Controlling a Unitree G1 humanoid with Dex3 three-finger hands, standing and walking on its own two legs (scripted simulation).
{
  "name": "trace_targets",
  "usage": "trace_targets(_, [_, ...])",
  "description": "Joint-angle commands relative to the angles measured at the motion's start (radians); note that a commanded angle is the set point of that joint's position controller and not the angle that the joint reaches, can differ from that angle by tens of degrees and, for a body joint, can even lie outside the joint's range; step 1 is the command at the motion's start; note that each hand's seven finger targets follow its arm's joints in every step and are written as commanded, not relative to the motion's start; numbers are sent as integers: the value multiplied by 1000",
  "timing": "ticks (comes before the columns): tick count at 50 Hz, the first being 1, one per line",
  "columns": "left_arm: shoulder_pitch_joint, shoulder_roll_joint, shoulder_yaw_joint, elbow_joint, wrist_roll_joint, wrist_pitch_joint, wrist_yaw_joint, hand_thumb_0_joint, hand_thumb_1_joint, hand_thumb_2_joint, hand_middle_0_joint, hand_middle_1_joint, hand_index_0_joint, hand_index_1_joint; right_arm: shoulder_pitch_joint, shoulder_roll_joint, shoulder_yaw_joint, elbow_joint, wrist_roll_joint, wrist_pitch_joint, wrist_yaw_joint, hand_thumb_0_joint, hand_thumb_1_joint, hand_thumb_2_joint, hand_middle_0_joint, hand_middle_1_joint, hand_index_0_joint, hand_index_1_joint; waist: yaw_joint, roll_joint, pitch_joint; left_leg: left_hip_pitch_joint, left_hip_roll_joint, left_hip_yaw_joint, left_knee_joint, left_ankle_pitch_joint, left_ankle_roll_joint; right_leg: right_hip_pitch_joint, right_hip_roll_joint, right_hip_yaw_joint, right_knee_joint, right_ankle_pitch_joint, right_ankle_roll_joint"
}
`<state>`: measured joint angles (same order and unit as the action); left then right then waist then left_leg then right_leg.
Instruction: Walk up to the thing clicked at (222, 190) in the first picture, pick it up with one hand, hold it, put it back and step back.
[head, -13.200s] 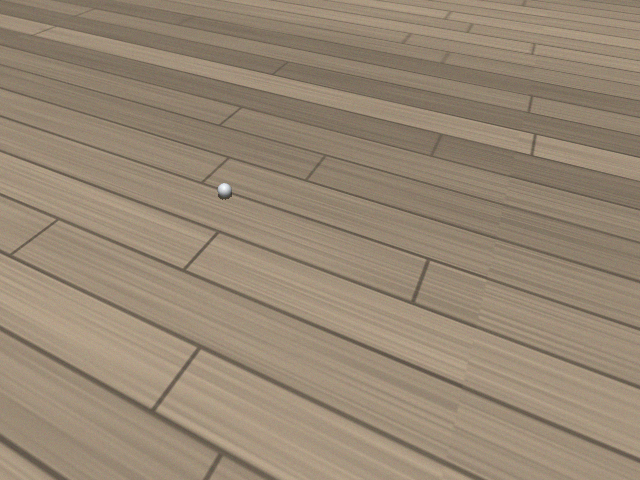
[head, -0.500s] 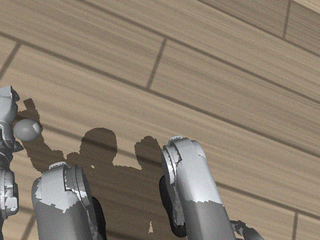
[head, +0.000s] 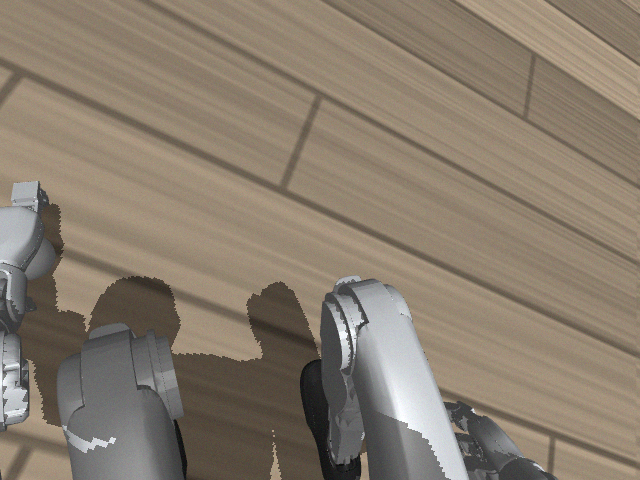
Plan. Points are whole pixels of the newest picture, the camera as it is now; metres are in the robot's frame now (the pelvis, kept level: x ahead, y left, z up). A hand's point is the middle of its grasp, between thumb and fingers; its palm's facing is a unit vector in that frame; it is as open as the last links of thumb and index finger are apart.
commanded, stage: rest palm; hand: left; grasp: from above
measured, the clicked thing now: (26, 256) +0.45 +0.30 -0.27
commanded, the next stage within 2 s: close in 1.12 s
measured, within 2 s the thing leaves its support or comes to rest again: neither
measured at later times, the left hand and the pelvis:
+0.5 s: hand (20, 268) +0.42 +0.29 -0.24, palm faces -0.49 -0.15 -0.86, open 14.2 cm; pelvis +0.01 +0.00 -0.01, yaw -3 degrees
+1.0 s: hand (32, 259) +0.43 +0.29 -0.25, palm faces -0.43 -0.14 -0.89, open 14.1 cm; pelvis +0.01 +0.00 -0.01, yaw -4 degrees
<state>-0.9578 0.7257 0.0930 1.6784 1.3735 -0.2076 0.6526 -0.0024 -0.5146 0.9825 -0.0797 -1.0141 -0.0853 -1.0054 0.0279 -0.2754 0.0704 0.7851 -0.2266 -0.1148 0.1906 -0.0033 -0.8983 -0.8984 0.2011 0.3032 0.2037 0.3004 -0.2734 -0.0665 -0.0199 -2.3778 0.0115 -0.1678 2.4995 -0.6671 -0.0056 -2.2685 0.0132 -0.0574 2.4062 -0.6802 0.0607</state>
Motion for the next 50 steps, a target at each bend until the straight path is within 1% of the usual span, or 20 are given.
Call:
trace_targets(1, [-310,236,36,-64,-53,45,37,0,-514,971,-57,-1010,-62,-1003,211,-288,-47,0,-19,-32,19,0,-892,-898,200,300,200,300,-33,394,-562,539,-6,103,-263,91,24,206,32,-146,-210,171,-74])
trace_targets(3, [-287,228,31,-36,-75,54,12,0,-505,959,-55,-1018,-65,-1006,211,-283,-36,-1,-23,-46,31,0,-891,-897,200,300,200,300,-35,372,-565,532,-4,105,-238,102,27,229,34,-143,-205,181,-76])
trace_targets(4, [-310,271,55,-81,-87,45,4,0,-503,954,-55,-1027,-66,-1013,208,-288,-30,-17,-25,-52,35,0,-893,-898,200,300,200,300,-38,368,-584,508,-4,105,-227,106,31,261,38,-140,-209,186,-77])
trace_targets(6, [-238,287,68,-75,-118,43,-15,0,-508,954,-54,-1029,-66,-1015,212,-287,-22,-27,-22,-55,37,0,-893,-898,200,300,200,300,-10,351,-616,486,-3,106,-225,123,33,329,45,-128,-224,200,-80])
trace_targets(9, [-207,329,93,-101,-127,28,-40,0,-504,941,-53,-1035,-68,-1017,235,-294,-12,-32,-26,-60,42,0,-896,-898,200,300,200,300,-14,339,-627,482,-2,109,-207,166,35,376,45,-133,-210,250,-77])
trace_targets(10, [-176,333,102,-115,-135,20,-47,0,-512,950,-54,-1031,-65,-1017,231,-292,-13,-35,-25,-55,40,0,-896,-899,200,300,200,300,2,335,-659,491,2,103,-212,183,32,400,50,-132,-207,263,-80])
trace_targets(14, [-160,359,140,-143,-140,-23,-55,0,-520,959,-54,-1013,-61,-1004,279,-298,-11,-11,-35,-46,44,0,-893,-898,200,300,200,300,-19,333,-640,481,5,95,-194,218,31,432,52,-141,-201,311,-74])
trace_targets(15, [-168,375,147,-143,-130,-34,-53,0,-526,964,-56,-1005,-59,-999,284,-297,-9,-5,-34,-45,45,0,-895,-899,200,300,200,300,-27,342,-620,484,5,91,-185,216,29,408,50,-148,-191,308,-76])
trace_targets(16, [-171,338,116,-158,-137,-50,-59,0,-526,964,-57,-1009,-60,-1003,270,-292,-6,-17,-36,-45,48,0,-894,-899,200,300,200,300,-30,342,-617,470,9,87,-178,215,30,423,55,-140,-194,311,-74])
trace_targets(18, [-151,377,156,-153,-125,-75,-43,0,-530,974,-57,-990,-56,-989,293,-297,4,0,-41,-39,46,0,-890,-899,200,300,200,300,-32,340,-616,475,9,82,-173,227,29,429,54,-152,-194,326,-72])
trace_targets(23, [-205,323,71,-122,-91,-118,-25,0,-515,971,-66,-985,-64,-984,270,-309,9,-4,-60,-52,55,0,-888,-898,200,300,200,300,-66,365,-538,471,9,76,-170,139,21,358,59,-159,-197,242,-76])
trace_targets(25, [-209,350,87,-126,-74,-123,1,0,-511,981,-67,-981,-64,-982,265,-321,10,1,-66,-60,57,0,-885,-897,200,300,200,300,-63,370,-530,478,8,72,-175,117,18,336,61,-172,-195,214,-77])
trace_targets(28, [-172,317,61,-90,-55,-115,50,0,-504,971,-66,-982,-65,-980,226,-319,14,5,-70,-71,59,0,-885,-898,200,300,200,300,-47,382,-516,486,12,66,-195,93,12,313,70,-179,-193,181,-84])
trace_targets(31, [-195,308,47,-77,-35,-86,90,0,-493,954,-62,-988,-67,-980,210,-331,17,10,-81,-85,68,0,-885,-897,200,300,200,300,-61,413,-498,499,8,67,-203,99,9,280,68,-194,-180,188,-80])
trace_targets(38, [-236,280,21,-28,-55,3,152,0,-506,955,-59,-986,-62,-980,167,-345,20,24,-82,-122,102,0,-889,-899,200,300,200,300,-70,423,-487,510,18,53,-201,130,5,257,70,-196,-172,227,-80])
trace_targets(42, [-254,294,32,-4,-89,37,140,0,-502,936,-58,-1014,-68,-1000,184,-346,31,11,-74,-141,118,0,-895,-901,200,300,200,300,-77,426,-495,510,19,53,-197,136,11,289,68,-188,-181,238,-79])
trace_targets(46, [-250,374,103,8,-120,41,98,0,-507,933,-56,-1023,-67,-1010,191,-362,35,-9,-71,-160,125,0,-900,-903,200,301,200,301,-87,390,-490,490,20,51,-173,146,18,340,60,-186,-176,250,-73])
trace_targets(48, [-235,347,81,17,-130,36,67,0,-516,940,-56,-1024,-64,-1013,187,-352,38,-14,-67,-167,124,0,-902,-904,200,301,200,301,-83,383,-494,483,18,53,-177,137,20,350,65,-182,-188,239,-75])
trace_targets(49, [-220,390,116,27,-132,32,57,0,-506,931,-58,-1025,-68,-1012,209,-355,38,0,-71,-165,123,0,-901,-904,200,301,200,301,-86,384,-497,481,18,55,-173,142,21,368,64,-184,-190,243,-72])
trace_targets(50, [-207,377,104,15,-142,21,41,0,-507,931,-58,-1023,-68,-1011,200,-349,38,-10,-68,-163,121,0,-900,-904,200,301,200,301,-77,374,-501,467,19,50,-171,142,21,377,66,-179,-192,239,-74])
